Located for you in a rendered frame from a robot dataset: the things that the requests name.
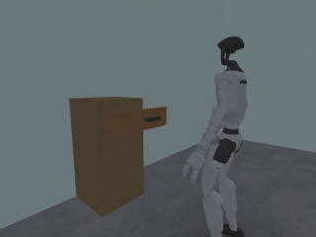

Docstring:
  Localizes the robot left forearm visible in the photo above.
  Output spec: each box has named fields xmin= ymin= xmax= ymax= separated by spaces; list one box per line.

xmin=197 ymin=106 xmax=224 ymax=155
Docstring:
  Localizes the drawer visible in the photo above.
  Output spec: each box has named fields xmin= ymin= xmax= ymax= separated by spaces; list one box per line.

xmin=100 ymin=107 xmax=167 ymax=135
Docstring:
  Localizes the cabinet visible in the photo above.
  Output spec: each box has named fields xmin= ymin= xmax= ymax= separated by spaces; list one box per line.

xmin=69 ymin=97 xmax=144 ymax=217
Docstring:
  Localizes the robot torso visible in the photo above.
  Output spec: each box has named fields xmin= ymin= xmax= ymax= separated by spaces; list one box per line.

xmin=215 ymin=67 xmax=247 ymax=153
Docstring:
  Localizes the right robot upper arm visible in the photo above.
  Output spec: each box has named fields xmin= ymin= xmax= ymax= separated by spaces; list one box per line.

xmin=245 ymin=96 xmax=248 ymax=110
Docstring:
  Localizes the robot left hand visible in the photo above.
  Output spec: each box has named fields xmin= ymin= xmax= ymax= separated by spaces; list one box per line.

xmin=183 ymin=150 xmax=205 ymax=185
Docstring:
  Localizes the left robot upper arm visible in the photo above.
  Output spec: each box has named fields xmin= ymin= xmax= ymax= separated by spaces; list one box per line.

xmin=214 ymin=71 xmax=233 ymax=119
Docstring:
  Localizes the robot left shin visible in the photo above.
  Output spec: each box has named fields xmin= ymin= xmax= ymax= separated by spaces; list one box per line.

xmin=202 ymin=197 xmax=223 ymax=237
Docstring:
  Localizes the handle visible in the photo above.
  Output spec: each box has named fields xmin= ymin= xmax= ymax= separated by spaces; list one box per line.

xmin=143 ymin=117 xmax=161 ymax=122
